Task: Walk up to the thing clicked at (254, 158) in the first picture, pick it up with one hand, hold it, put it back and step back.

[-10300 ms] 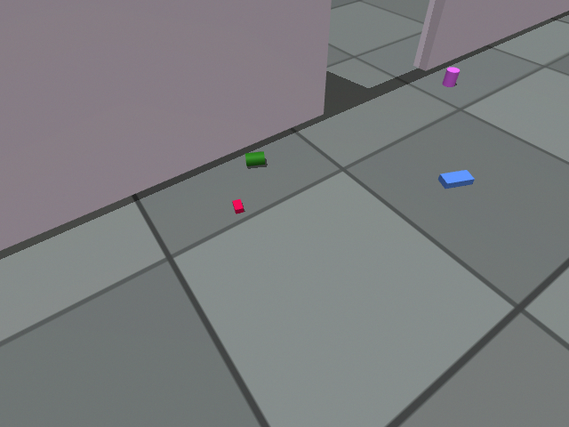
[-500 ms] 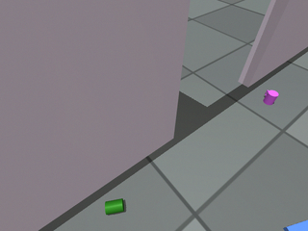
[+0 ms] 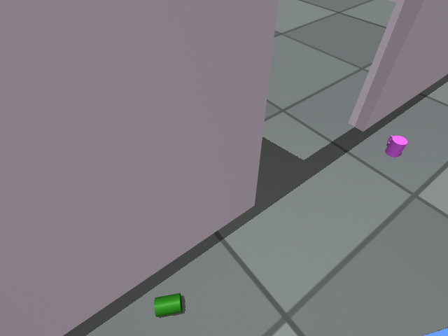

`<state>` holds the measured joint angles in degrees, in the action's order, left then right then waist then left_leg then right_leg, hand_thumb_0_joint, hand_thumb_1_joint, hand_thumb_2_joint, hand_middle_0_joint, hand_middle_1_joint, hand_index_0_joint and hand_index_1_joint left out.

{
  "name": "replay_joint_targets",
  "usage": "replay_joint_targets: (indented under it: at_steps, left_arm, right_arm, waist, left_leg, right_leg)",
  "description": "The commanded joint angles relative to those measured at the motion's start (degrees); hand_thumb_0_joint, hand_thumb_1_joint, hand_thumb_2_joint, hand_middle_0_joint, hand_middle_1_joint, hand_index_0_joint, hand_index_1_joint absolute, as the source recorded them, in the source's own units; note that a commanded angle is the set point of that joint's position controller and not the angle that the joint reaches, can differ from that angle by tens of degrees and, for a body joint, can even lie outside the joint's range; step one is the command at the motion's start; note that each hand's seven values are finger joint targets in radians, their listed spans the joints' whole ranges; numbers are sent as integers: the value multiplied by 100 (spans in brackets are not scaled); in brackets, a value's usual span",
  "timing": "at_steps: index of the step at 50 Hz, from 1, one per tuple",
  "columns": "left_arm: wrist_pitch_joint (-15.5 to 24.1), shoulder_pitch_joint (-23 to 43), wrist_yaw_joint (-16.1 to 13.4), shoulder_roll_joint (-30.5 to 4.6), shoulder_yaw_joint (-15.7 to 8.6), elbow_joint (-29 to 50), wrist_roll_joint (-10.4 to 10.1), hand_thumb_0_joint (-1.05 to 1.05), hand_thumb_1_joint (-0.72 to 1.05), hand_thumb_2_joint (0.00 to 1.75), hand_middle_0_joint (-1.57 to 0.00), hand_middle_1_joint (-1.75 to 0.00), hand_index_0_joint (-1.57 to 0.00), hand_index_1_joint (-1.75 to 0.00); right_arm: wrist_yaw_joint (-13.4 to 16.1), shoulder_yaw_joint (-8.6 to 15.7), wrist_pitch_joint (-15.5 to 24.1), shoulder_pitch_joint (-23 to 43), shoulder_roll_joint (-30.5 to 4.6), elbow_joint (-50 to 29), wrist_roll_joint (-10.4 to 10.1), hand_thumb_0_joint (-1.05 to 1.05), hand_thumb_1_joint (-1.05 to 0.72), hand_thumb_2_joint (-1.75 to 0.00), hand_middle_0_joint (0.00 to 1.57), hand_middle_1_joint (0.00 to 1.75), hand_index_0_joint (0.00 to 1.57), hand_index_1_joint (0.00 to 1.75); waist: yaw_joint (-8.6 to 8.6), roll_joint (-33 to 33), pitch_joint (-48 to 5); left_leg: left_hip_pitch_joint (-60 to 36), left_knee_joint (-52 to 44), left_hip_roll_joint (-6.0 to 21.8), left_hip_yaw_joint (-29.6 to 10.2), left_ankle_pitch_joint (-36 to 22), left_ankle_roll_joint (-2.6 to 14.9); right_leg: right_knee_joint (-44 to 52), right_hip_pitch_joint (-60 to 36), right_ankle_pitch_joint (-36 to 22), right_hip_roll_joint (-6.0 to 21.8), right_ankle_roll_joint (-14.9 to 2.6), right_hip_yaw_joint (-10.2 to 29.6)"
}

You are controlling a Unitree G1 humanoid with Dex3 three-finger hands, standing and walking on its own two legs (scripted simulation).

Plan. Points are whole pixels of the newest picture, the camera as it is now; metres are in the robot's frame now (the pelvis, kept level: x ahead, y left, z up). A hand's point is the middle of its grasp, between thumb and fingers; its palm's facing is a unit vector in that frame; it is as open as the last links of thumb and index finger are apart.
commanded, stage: stand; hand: left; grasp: from above
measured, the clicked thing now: (168, 304) +0.41 +0.26 -0.75
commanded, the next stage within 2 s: rise first in 1.20 s
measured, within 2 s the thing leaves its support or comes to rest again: neither
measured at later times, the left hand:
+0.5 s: hand out of the picture +0.06 +0.25 -0.16, palm faces -0.02 -0.94 -0.35, open 7.3 cm
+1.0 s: hand out of the picture +0.06 +0.26 -0.16, palm faces -0.02 -0.94 -0.34, open 7.3 cm
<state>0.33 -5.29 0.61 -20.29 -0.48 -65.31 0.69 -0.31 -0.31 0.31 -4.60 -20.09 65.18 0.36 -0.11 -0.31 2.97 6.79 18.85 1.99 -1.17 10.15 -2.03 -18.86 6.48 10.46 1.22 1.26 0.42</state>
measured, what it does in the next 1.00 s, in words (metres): stands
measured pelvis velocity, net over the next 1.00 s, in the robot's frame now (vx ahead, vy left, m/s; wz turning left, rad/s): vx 0.00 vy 0.00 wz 0.00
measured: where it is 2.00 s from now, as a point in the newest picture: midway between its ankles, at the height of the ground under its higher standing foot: outside the picture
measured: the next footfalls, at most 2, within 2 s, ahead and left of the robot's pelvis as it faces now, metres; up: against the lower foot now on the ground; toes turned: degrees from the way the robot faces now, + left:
none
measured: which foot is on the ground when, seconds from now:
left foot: down 0.00-1.00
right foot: down 0.00-1.00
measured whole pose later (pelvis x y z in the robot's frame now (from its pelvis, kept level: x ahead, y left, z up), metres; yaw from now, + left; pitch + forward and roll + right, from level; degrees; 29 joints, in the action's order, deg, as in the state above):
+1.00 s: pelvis +0.00 +0.00 +0.00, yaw +0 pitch -2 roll +0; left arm 0.3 -7.0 0.8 -20.4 -0.3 -64.7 0.8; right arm -0.4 -0.5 0.2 -6.9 -20.4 64.9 0.5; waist 0.0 -0.3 3.0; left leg 7.3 19.2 2.0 -1.5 10.1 -2.1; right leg -19.2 6.8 10.5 1.2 1.1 0.1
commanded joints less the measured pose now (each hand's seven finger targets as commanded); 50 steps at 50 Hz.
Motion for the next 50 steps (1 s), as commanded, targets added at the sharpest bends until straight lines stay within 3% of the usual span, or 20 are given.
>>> replay_joint_targets:
  at_steps: [1,5,13,18,23,29,33,37,50]
  left_arm:
    - [113,225,-93,-1222,-226,303,-9,0,90,90,-20,-30,-20,-30]
    - [137,146,-86,-1223,-219,304,-34,0,90,90,-20,-30,-20,-30]
    - [140,144,-98,-1251,-223,315,-33,0,90,90,-20,-30,-20,-30]
    - [125,91,-90,-1231,-210,303,-32,0,90,90,-20,-30,-20,-30]
    - [117,96,-84,-1249,-217,315,-24,0,90,90,-20,-30,-20,-30]
    - [119,85,-87,-1266,-218,329,-22,0,90,90,-20,-30,-20,-30]
    - [149,70,-87,-1244,-209,357,-29,0,90,90,-20,-30,-20,-30]
    - [122,56,-88,-1278,-218,331,-25,0,90,90,-20,-30,-20,-30]
    - [134,22,-89,-1275,-218,356,-17,0,90,90,-20,-30,-20,-30]
  right_arm:
    - [57,265,120,231,-1263,-317,13,0,-90,-90,20,30,20,30]
    - [50,246,145,183,-1242,-303,4,0,-90,-90,20,30,20,30]
    - [48,247,117,83,-1242,-309,3,0,-90,-90,20,30,20,30]
    - [53,231,126,85,-1246,-316,2,0,-90,-90,20,30,20,30]
    - [50,242,117,82,-1270,-320,8,0,-90,-90,20,30,20,30]
    - [47,239,125,49,-1235,-340,18,0,-90,-90,20,30,20,30]
    - [40,236,131,-7,-1258,-329,8,0,-90,-90,20,30,20,30]
    - [48,235,110,9,-1249,-324,14,0,-90,-90,20,30,20,30]
    - [47,243,121,-33,-1241,-366,10,0,-90,-90,20,30,20,30]
  waist:
    - [10,-16,-419]
    - [23,-66,-544]
    - [-8,28,-464]
    - [8,-58,-435]
    - [25,14,-369]
    - [8,33,-378]
    - [9,13,-442]
    - [13,1,-286]
    - [1,69,-453]
  left_leg:
    - [88,-324,519,-370,-424,272]
    - [-74,-253,535,-367,-863,268]
    - [-16,-267,509,-377,-577,264]
    - [-19,-266,534,-386,-752,265]
    - [30,-308,525,-412,-410,265]
    - [5,-295,518,-403,-452,270]
    - [15,-244,527,-399,-690,287]
    - [90,-329,496,-417,-240,269]
    - [-36,-234,526,-426,-655,294]
  right_leg:
    - [313,-81,-554,596,-208,393]
    - [255,-138,-875,611,-214,402]
    - [321,-42,-606,599,-202,409]
    - [261,-71,-789,607,-215,410]
    - [312,19,-400,578,-213,396]
    - [311,72,-424,592,-229,414]
    - [309,-92,-746,620,-206,419]
    - [347,72,-255,580,-206,410]
    - [273,-32,-631,600,-231,385]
